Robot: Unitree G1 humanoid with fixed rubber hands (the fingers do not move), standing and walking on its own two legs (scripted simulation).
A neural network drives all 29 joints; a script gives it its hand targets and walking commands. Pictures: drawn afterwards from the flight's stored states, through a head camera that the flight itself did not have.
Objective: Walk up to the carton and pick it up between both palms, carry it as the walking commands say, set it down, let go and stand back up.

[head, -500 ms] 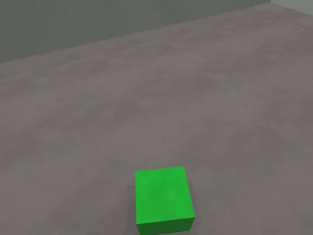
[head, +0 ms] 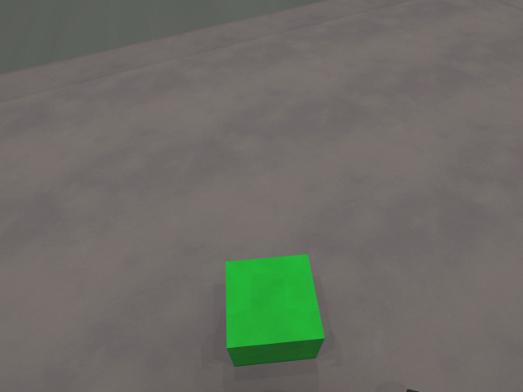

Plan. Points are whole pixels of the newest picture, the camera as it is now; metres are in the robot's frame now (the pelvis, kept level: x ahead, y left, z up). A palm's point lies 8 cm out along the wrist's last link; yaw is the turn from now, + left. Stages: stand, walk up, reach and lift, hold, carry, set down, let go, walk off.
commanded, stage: reach and lift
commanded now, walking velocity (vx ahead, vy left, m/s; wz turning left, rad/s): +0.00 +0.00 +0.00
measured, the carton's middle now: (271, 310) +0.48 +0.01 -0.64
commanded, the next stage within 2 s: none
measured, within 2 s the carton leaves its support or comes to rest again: neither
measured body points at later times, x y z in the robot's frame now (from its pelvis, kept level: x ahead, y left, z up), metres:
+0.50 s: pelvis -0.03 +0.01 -0.04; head +0.09 +0.00 +0.39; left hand +0.16 +0.21 -0.16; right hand +0.17 -0.23 -0.16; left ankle +0.03 +0.12 -0.72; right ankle -0.01 -0.10 -0.72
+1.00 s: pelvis -0.06 -0.01 -0.07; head +0.14 +0.00 +0.33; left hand +0.29 +0.22 -0.18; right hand +0.31 -0.24 -0.18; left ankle +0.03 +0.12 -0.72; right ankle -0.01 -0.10 -0.72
